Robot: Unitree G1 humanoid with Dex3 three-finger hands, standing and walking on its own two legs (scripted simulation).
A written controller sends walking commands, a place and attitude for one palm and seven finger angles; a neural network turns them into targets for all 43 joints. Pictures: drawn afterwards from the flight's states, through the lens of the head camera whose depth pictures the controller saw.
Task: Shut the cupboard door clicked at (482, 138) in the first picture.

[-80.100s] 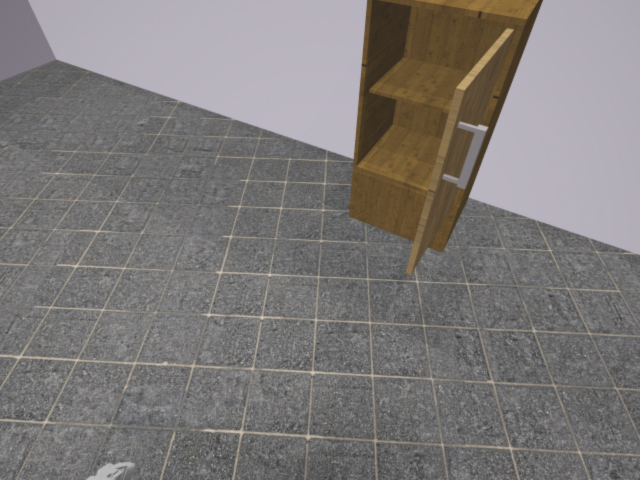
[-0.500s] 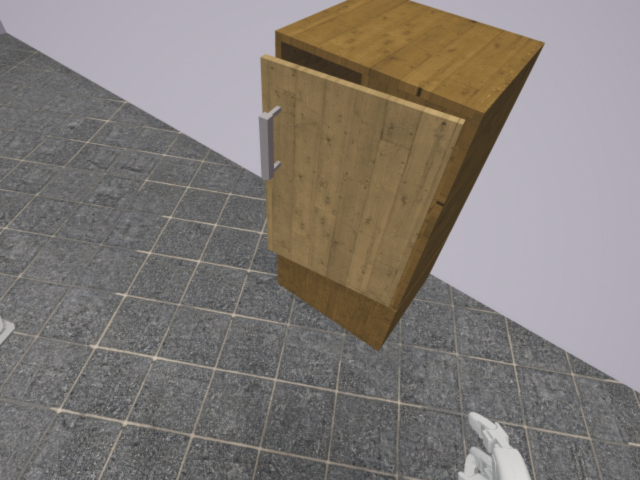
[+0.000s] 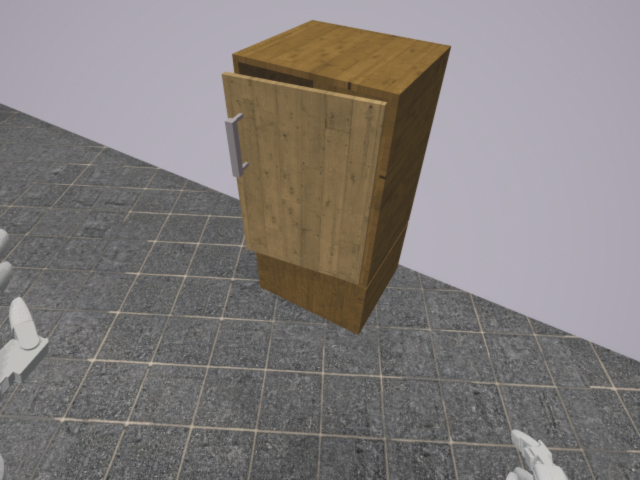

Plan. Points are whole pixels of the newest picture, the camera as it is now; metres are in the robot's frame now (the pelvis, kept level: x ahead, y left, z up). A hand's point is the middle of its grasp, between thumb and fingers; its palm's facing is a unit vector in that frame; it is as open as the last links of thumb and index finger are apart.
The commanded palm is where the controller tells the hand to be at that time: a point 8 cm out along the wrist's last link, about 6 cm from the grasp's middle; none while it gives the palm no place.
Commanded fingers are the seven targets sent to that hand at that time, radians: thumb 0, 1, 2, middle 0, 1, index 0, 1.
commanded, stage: stop stepping back and stand still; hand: left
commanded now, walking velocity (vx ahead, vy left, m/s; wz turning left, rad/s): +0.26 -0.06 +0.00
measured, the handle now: (238, 145) +0.92 +0.24 -0.04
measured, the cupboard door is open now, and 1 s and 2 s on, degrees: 8 8 8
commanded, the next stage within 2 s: let the arm hang, fingers relaxed in 1.00 s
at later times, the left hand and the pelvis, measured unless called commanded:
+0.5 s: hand (1, 405) +0.15 +0.28 +0.16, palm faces +0.42 -0.78 -0.47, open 7.4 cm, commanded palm +0.10 +0.31 +0.18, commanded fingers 0.00 0.90 0.90 -0.20 -0.30 -0.20 -0.30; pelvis -0.05 +0.01 +0.00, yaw -1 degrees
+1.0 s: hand (32, 361) +0.19 +0.27 +0.16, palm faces +0.39 -0.81 -0.45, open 7.4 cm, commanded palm +0.12 +0.31 +0.18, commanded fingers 0.00 0.90 0.90 -0.20 -0.30 -0.20 -0.30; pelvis -0.02 +0.01 +0.00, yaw -1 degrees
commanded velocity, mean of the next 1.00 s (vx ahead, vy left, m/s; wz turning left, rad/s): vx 0.08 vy -0.02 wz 0.00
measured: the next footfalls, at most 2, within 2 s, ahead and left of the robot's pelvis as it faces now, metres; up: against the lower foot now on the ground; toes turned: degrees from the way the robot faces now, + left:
left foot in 0.20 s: +0.02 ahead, +0.12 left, +0.00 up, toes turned +2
right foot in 0.48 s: +0.01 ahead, -0.09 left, +0.00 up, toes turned -4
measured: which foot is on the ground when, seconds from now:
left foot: down 0.00-0.00, up 0.02-0.18, down 0.20-1.00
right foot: down 0.00-0.22, up 0.24-0.46, down 0.48-1.00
